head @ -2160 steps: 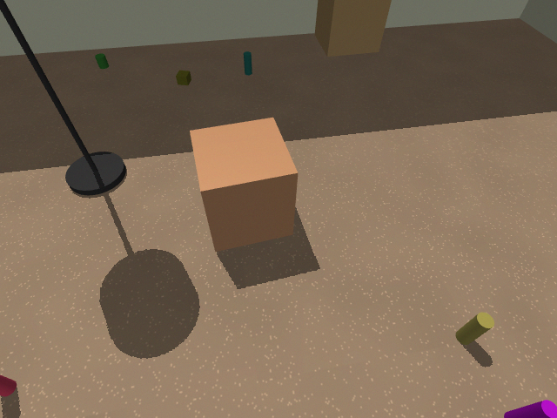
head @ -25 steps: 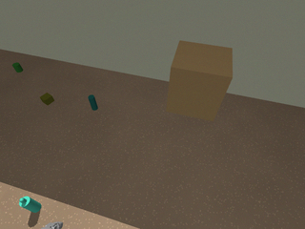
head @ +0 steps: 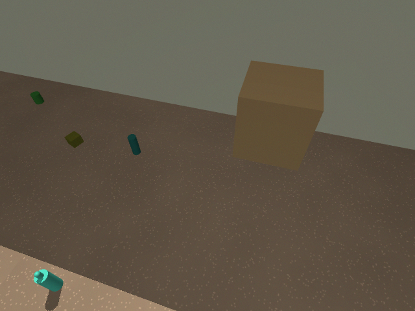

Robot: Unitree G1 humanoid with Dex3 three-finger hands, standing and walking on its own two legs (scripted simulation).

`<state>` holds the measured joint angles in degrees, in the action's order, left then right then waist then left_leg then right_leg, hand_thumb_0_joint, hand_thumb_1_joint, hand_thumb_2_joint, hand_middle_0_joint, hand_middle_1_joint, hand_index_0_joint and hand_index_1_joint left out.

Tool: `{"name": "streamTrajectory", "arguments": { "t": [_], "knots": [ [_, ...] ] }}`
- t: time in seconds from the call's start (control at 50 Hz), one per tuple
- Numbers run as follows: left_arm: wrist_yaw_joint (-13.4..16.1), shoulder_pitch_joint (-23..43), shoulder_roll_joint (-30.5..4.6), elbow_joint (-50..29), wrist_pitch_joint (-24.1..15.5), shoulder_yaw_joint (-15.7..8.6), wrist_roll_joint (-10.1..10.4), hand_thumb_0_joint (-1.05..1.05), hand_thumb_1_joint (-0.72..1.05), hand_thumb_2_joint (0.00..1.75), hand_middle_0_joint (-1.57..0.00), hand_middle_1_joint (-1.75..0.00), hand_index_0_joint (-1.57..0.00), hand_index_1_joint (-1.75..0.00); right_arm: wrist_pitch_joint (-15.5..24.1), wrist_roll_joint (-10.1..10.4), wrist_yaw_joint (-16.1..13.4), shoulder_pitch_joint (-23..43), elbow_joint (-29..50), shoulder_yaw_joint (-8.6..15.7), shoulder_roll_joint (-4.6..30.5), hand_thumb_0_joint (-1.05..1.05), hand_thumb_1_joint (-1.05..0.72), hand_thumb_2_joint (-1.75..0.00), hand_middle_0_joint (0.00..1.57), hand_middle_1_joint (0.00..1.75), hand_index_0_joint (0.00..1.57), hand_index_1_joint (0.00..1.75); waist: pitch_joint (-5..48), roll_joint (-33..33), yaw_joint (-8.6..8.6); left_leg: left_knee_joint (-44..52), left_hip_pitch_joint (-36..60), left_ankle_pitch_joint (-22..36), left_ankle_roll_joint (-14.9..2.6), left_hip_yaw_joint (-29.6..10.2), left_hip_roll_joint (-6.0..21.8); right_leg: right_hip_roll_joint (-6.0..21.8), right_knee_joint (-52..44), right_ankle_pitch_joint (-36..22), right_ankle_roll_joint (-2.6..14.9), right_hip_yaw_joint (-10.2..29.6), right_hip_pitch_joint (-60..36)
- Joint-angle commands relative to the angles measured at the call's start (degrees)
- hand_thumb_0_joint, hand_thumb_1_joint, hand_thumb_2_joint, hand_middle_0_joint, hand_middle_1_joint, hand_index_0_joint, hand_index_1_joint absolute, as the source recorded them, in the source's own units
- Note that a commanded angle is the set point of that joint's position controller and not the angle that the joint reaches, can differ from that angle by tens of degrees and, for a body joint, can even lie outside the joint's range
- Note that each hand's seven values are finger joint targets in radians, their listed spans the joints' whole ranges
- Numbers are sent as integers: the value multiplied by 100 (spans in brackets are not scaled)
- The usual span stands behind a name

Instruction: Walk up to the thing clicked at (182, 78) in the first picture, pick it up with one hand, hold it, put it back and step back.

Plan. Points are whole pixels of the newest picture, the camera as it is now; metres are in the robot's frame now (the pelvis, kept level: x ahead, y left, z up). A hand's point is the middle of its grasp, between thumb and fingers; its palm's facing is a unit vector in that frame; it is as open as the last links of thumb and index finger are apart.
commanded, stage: stand
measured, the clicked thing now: (74, 139) +1.24 +0.93 -0.75
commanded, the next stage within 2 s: walk up in 0.58 s
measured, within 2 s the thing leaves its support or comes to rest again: neither
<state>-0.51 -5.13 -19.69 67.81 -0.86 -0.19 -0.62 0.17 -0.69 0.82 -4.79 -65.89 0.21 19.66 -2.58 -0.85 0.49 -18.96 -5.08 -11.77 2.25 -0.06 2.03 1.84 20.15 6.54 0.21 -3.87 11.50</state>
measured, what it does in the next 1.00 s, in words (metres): lifts its right foot, turning left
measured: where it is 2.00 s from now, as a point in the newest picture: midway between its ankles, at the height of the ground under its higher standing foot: outside the picture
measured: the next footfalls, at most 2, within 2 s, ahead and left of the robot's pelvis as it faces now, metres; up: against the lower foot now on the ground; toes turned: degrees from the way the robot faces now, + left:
right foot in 1.18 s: +0.14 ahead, -0.10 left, +0.00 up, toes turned +48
left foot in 1.52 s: -0.03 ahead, +0.10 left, +0.00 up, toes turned +37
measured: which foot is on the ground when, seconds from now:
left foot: down 0.00-1.00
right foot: down 0.00-0.86, up 0.88-1.00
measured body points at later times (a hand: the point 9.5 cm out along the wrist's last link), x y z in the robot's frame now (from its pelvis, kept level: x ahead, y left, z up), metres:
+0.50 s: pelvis +0.01 -0.01 +0.00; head +0.02 -0.02 +0.45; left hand +0.09 +0.29 -0.13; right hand +0.07 -0.31 -0.14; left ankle -0.01 +0.15 -0.75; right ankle +0.05 -0.12 -0.75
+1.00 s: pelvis -0.02 +0.01 -0.03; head +0.02 +0.06 +0.42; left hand +0.04 +0.35 -0.16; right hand +0.11 -0.31 -0.11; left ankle -0.03 +0.14 -0.75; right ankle +0.03 -0.12 -0.70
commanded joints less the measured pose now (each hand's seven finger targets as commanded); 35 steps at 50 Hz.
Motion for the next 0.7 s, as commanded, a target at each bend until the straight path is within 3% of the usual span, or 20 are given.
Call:
{"name": "streamTrajectory", "arguments": {
  "t": [0.0, 0.08, 0.18, 0.28, 0.38, 0.54, 0.56, 0.58, 0.6, 0.62, 0.64, 0.66, 0.68],
  "knots": [
    [76, 334, -1256, -378, -159, -208, 22, 0, 90, 90, -20, -30, -20, -30, 137, 15, -76, 231, 352, 233, 1218, 0, -90, -90, 20, 30, 20, 30, 524, 145, -43, 320, -266, 382, -262, -412, 552, 682, -352, -295, 49, 759, -484],
    [75, 397, -1291, -416, -144, -236, 35, 0, 90, 90, -20, -30, -20, -30, 135, 5, -82, 163, 333, 221, 1207, 0, -90, -90, 20, 30, 20, 30, 528, 93, -31, 372, -412, 440, -247, -421, 565, 684, -323, -316, 64, 762, -678],
    [75, 443, -1337, -425, -106, -262, 6, 0, 90, 90, -20, -30, -20, -30, 91, -1, -82, 51, 334, 214, 1184, 0, -90, -90, 20, 30, 20, 30, 364, 229, -57, 352, -520, -56, -268, -406, 516, 681, -530, 647, 51, 827, -450],
    [53, 425, -1285, -449, -115, -266, 27, 0, 90, 90, -20, -30, -20, -30, 121, -12, -83, 6, 350, 211, 1221, 0, -90, -90, 20, 30, 20, 30, 394, 35, -13, 363, -558, 156, -237, -441, 534, 657, -451, 322, 56, 798, -586],
    [57, 433, -1291, -460, -122, -280, 16, 0, 90, 90, -20, -30, -20, -30, 135, -9, -108, -26, 356, 196, 1212, 0, -90, -90, 20, 30, 20, 30, 588, 109, -47, 322, -394, 494, -223, -427, 591, 700, -307, -504, 78, 743, -751],
    [58, 466, -1245, -451, -90, -271, 23, 0, 90, 90, -20, -30, -20, -30, 126, -5, -132, 20, 354, 191, 1277, 0, -90, -90, 20, 30, 20, 30, 519, 49, -30, 366, -367, 515, -214, -405, 613, 651, -302, -438, 75, 689, -729],
    [-21, 878, -1674, -990, -1, -639, 41, 0, 90, 90, -20, -30, -20, -30, 73, 67, -122, -234, 746, 370, 1589, 0, -90, -90, 20, 30, 20, 30, -10, 495, 110, -242, -1667, 1620, -437, -773, 323, 561, 370, 47, 166, 201, -1155],
    [-13, 770, -1632, -1052, 58, -668, 33, 0, 90, 90, -20, -30, -20, -30, 58, 68, -141, -297, 823, 380, 1569, 0, -90, -90, 20, 30, 20, 30, 112, 521, 110, -518, -1825, 1718, -434, -608, 329, 737, 345, 320, 352, 321, -1230],
    [-29, 509, -1618, -1102, 93, -689, 42, 0, 90, 90, -20, -30, -20, -30, 51, 66, -135, -140, 992, 418, 1558, 0, -90, -90, 20, 30, 20, 30, 323, 425, 196, -918, -1730, 1469, -432, -443, 155, 963, 261, 331, 473, 509, -1109],
    [-62, 532, -1662, -1217, 121, -723, 19, 0, 90, 90, -20, -30, -20, -30, 29, 40, -130, -193, 1149, 475, 1528, 0, -90, -90, 20, 30, 20, 30, 556, 716, 168, -1506, -1645, 974, -435, -258, 48, 1321, 165, 456, 681, 609, -942],
    [-86, 795, -1682, -1442, 153, -773, -22, 0, 90, 90, -20, -30, -20, -30, -2, 27, -121, -448, 1256, 528, 1500, 0, -90, -90, 20, 30, 20, 30, 787, 1119, 98, -2250, -1789, -149, -418, -125, -28, 1860, -16, 567, 1043, 849, -944],
    [-115, 815, -1715, -1664, 162, -809, -77, 0, 90, 90, -20, -30, -20, -30, -52, -19, -113, -464, 1434, 585, 1531, 0, -90, -90, 20, 30, 20, 30, 790, 1324, 182, -3233, -2011, -1243, -339, -89, 49, 2504, -344, 509, 1406, 1269, -726],
    [-112, 600, -1650, -1754, 184, -729, -81, 0, 90, 90, -20, -30, -20, -30, -87, -199, -127, -488, 1557, 669, 1554, 0, -90, -90, 20, 30, 20, 30, 608, 1164, 211, -3634, -1901, -1642, -240, -118, 166, 2728, -367, 509, 1437, 1226, -112]
  ]
}}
